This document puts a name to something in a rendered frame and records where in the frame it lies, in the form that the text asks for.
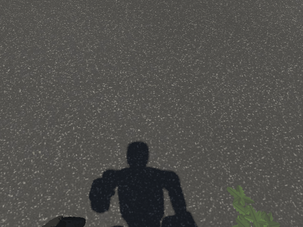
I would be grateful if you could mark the left robot hand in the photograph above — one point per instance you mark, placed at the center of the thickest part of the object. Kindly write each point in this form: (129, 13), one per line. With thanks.
(61, 221)

